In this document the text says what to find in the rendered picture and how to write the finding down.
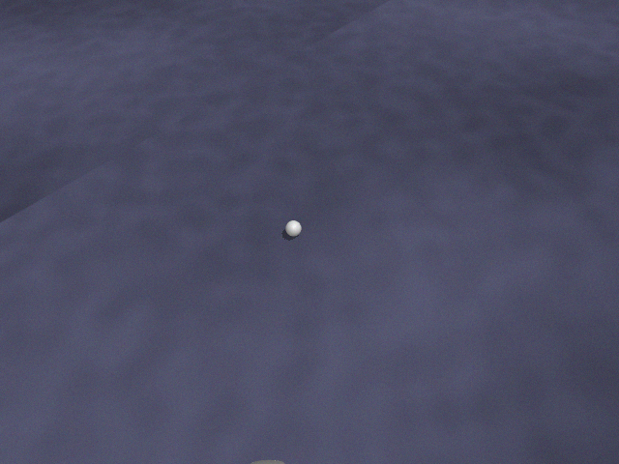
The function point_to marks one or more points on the ball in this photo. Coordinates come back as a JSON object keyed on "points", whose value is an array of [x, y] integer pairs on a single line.
{"points": [[293, 228]]}

